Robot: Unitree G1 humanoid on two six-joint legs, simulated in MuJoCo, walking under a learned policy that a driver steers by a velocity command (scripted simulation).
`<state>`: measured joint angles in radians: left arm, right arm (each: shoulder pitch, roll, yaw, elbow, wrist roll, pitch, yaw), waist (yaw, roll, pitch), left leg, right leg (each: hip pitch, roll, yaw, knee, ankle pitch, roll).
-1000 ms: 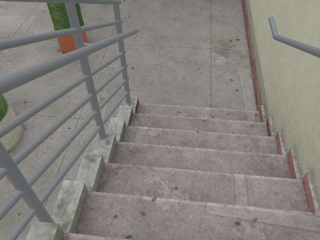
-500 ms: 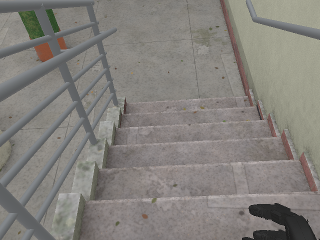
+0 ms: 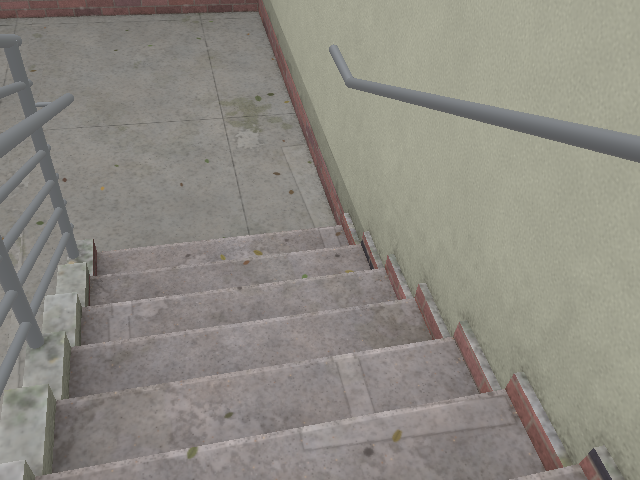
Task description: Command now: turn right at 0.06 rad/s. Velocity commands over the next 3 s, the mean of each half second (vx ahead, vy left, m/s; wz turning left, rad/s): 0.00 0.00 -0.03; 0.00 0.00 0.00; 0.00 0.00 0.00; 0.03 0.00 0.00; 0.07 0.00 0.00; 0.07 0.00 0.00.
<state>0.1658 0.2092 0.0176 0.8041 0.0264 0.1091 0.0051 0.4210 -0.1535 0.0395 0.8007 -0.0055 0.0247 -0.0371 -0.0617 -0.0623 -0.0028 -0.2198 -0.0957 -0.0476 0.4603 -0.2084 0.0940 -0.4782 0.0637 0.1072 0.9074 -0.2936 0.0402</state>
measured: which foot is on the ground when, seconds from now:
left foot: down 0.00-1.00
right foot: up 0.00-0.10, down 0.12-1.00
